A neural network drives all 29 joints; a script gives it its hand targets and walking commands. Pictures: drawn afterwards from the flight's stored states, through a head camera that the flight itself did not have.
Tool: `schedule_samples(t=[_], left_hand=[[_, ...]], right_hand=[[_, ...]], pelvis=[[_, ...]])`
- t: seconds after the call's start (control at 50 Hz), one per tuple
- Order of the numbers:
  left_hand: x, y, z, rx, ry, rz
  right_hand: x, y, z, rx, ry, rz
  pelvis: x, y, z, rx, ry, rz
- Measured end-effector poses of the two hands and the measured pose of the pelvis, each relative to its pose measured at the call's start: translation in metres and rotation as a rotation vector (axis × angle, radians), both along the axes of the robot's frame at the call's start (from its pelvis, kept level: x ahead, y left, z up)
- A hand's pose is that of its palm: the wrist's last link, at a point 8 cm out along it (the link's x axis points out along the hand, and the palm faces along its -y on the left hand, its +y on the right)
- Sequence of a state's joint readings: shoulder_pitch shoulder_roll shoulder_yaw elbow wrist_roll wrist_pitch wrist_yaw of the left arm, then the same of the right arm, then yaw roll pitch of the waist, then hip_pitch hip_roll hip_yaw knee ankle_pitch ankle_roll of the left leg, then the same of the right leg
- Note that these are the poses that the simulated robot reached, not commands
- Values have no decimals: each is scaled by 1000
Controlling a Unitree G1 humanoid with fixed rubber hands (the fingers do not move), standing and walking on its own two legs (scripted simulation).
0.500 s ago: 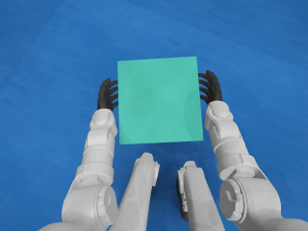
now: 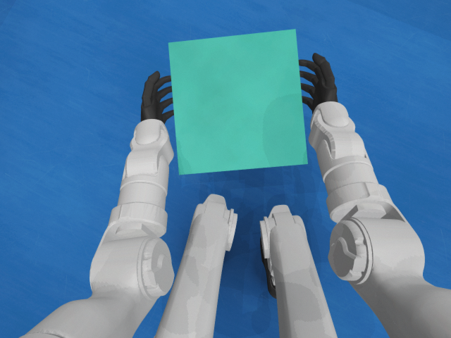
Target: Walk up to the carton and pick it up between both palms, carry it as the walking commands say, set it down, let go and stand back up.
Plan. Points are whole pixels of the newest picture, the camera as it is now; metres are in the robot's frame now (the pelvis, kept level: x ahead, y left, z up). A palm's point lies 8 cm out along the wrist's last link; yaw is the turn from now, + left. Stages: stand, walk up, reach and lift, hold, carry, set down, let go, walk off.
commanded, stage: set down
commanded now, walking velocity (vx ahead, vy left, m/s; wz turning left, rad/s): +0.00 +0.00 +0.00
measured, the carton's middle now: (237, 117) +0.47 +0.05 -0.17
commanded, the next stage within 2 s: none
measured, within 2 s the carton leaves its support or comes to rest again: rests again in 1.94 s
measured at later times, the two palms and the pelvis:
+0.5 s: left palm (163, 121) +0.45 +0.21 -0.18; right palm (303, 104) +0.51 -0.08 -0.17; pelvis -0.01 -0.01 -0.06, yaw +0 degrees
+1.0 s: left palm (171, 125) +0.47 +0.21 -0.28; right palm (291, 114) +0.53 -0.07 -0.27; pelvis -0.02 +0.00 -0.11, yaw +0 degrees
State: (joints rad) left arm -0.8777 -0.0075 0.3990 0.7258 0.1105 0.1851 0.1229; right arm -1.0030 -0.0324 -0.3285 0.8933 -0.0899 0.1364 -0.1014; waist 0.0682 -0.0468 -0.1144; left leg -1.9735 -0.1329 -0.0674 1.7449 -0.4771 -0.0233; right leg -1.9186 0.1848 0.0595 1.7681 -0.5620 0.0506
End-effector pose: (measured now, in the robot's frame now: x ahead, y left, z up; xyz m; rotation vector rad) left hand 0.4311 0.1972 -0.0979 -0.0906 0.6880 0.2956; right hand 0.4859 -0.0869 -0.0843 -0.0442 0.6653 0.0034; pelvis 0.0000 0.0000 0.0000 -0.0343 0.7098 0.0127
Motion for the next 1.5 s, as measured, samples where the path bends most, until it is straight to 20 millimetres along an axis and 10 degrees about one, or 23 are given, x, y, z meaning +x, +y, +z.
schedule_samples(t=[0.74,1.04,1.5], left_hand=[[27,12,-131,18,48,5],[37,14,-186,26,30,1],[28,13,-186,33,99,-27]], right_hand=[[33,13,-134,-10,45,25],[39,13,-194,8,29,23],[33,13,-188,-33,85,38]], pelvis=[[-8,-3,-87,14,26,-15],[-27,-3,-110,31,-215,-33],[-30,-3,-126,35,-197,-42]])
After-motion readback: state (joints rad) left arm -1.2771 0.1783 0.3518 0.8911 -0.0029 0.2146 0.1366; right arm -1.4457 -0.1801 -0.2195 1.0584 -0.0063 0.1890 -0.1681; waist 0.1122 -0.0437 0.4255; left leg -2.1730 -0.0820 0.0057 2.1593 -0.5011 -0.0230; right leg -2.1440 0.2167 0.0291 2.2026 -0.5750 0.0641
